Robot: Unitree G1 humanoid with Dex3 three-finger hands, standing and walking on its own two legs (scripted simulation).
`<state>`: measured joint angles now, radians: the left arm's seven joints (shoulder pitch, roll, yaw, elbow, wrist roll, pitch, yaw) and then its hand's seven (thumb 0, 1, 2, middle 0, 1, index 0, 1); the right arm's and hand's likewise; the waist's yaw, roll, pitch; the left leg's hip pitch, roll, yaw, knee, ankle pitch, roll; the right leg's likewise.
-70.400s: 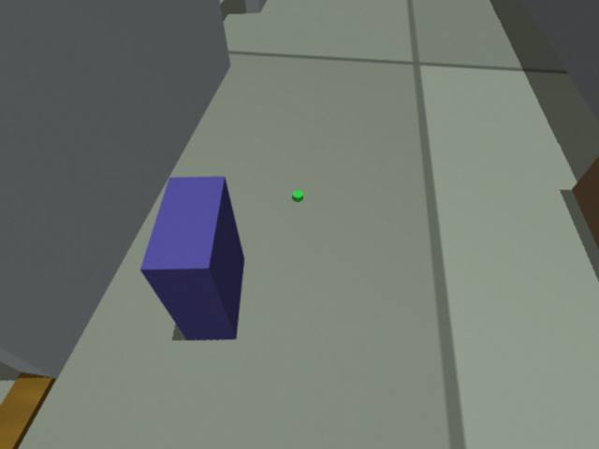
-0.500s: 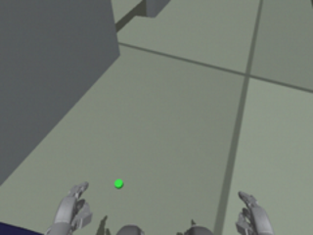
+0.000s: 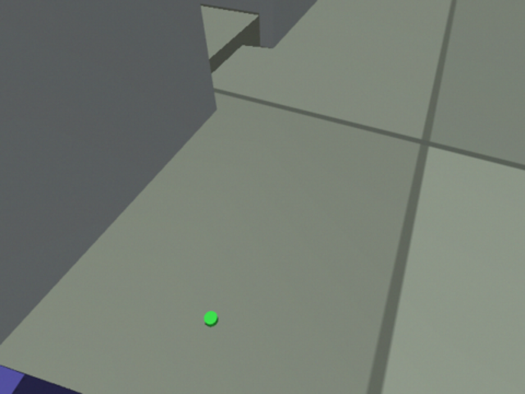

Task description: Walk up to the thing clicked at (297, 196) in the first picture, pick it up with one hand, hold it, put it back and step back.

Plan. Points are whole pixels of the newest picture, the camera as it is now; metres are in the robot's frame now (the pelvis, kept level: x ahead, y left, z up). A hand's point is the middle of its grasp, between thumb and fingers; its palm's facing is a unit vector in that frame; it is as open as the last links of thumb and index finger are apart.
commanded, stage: stand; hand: left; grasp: from above
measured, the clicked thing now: (211, 318) +0.47 +0.24 -0.76
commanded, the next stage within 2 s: step back in 1.94 s
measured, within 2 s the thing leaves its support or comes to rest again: neither
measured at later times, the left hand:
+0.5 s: hand out of the picture +0.05 +0.24 -0.15, palm faces +0.02 -0.94 -0.35, open 7.4 cm
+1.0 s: hand out of the picture +0.06 +0.23 -0.15, palm faces +0.02 -0.94 -0.35, open 7.4 cm
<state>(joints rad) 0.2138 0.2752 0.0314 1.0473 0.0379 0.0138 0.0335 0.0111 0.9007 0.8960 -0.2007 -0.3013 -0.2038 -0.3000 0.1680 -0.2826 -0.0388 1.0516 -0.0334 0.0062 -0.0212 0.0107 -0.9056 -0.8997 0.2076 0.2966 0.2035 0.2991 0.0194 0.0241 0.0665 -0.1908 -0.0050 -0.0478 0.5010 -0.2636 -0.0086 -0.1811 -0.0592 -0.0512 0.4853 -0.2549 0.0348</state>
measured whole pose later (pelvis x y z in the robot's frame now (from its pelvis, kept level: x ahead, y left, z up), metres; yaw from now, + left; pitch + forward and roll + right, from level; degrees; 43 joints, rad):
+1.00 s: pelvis +0.00 -0.02 +0.01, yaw +0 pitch -3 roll +0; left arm 0.10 0.31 0.03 1.16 0.02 -0.01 0.01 0.01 0.90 0.90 -0.20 -0.30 -0.20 -0.30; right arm 0.12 -0.33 -0.01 1.14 -0.02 0.00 -0.01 0.01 -0.91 -0.90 0.21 0.30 0.20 0.30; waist 0.01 0.03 0.06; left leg -0.12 0.02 -0.06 0.35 -0.18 -0.03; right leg -0.11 -0.03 -0.07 0.34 -0.18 0.01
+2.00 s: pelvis +0.00 -0.02 +0.01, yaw +1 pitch -2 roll +0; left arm 0.11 0.33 0.05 1.11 0.00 0.00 0.00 0.01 0.90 0.90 -0.20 -0.30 -0.21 -0.30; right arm 0.11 -0.35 -0.01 1.10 -0.01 0.01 0.00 0.01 -0.91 -0.90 0.21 0.30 0.20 0.30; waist 0.00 0.02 0.08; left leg -0.17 0.02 -0.07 0.40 -0.20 -0.03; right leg -0.15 -0.03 -0.08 0.38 -0.19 0.01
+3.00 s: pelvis -0.21 +0.05 -0.02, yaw -1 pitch -3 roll +1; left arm 0.11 0.39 0.07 0.77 0.02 0.05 0.02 0.01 0.90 0.90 -0.20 -0.30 -0.21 -0.30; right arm 0.16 -0.39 -0.05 0.88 -0.03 0.03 -0.01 0.01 -0.91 -0.90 0.21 0.30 0.20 0.30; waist 0.01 -0.04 0.20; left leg -0.27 -0.06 -0.03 0.65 -0.32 0.02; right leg -0.39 -0.03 0.05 0.75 -0.36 0.00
